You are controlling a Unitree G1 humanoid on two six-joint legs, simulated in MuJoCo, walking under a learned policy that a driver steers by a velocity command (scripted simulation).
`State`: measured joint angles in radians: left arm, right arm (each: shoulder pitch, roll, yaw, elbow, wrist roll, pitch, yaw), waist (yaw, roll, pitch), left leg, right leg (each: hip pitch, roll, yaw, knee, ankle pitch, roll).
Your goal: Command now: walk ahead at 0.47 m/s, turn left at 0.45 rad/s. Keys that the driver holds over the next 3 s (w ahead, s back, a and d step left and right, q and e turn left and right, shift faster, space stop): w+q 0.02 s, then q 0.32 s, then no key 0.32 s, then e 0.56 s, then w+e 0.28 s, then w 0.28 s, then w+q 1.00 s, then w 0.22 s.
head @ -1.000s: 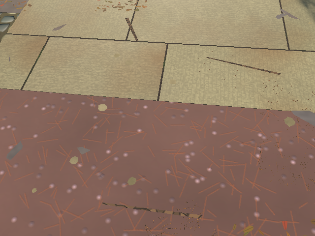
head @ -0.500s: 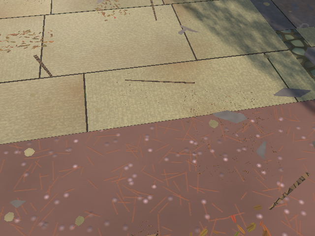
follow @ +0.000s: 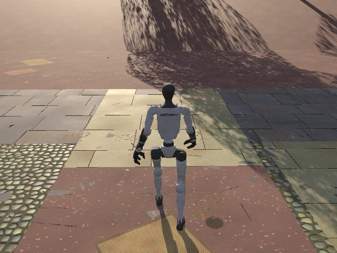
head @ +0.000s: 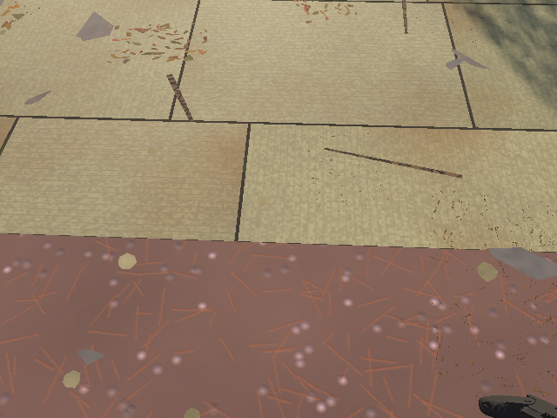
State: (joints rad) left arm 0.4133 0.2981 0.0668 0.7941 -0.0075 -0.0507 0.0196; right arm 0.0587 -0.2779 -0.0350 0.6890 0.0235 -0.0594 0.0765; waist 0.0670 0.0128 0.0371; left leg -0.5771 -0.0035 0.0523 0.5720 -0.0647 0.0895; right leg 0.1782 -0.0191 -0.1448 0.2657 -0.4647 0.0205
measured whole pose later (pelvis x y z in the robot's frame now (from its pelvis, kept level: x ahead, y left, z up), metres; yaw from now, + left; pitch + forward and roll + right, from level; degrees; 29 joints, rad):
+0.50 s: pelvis +0.21 +0.00 +0.01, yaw +16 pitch +2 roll +0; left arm 0.15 0.28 0.03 0.65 0.02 -0.06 0.01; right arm 0.20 -0.32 -0.06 0.71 0.01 0.02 -0.02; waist -0.03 0.00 0.01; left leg -0.28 -0.14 -0.20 0.62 -0.36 0.05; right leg -0.41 0.02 0.06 0.51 -0.12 0.03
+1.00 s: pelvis +0.24 +0.01 +0.01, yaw +10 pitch +0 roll +0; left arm 0.21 0.31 0.07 0.68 -0.01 0.02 -0.02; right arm 0.21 -0.27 -0.07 0.76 0.00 0.03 -0.06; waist 0.00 0.00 0.04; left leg -0.21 0.05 0.02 0.59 -0.38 -0.03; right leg -0.40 0.02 -0.02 0.76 -0.43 -0.01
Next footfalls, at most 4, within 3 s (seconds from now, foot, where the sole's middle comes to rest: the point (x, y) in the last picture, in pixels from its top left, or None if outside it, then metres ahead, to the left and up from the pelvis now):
0.02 left None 0.19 0.10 -0.75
0.48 right None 0.32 -0.08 -0.75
0.78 left None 0.21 0.15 -0.75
1.48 left None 0.33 0.14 -0.75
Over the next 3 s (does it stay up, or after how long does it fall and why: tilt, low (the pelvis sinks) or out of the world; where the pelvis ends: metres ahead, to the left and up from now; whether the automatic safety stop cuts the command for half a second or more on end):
stays up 1.02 -0.05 0.01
